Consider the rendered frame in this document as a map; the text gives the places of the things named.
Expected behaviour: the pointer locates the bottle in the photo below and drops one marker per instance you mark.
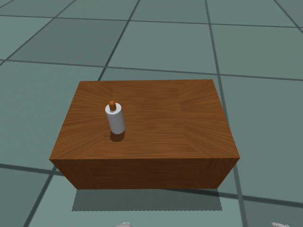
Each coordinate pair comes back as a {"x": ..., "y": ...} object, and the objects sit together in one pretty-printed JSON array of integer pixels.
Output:
[{"x": 115, "y": 117}]

